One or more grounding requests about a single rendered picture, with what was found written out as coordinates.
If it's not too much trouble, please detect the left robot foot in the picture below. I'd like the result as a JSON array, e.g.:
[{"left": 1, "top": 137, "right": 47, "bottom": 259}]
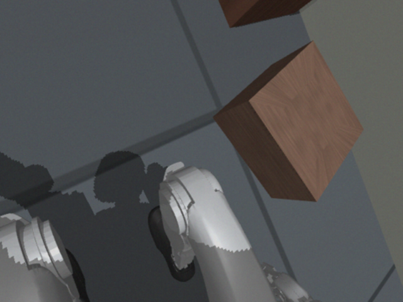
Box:
[{"left": 65, "top": 249, "right": 90, "bottom": 302}]

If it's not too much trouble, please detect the right robot hand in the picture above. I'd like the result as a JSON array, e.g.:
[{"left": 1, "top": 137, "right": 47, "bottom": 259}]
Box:
[{"left": 261, "top": 262, "right": 314, "bottom": 302}]

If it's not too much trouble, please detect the right robot foot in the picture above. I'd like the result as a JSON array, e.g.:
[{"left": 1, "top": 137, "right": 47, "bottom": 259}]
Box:
[{"left": 148, "top": 206, "right": 195, "bottom": 282}]

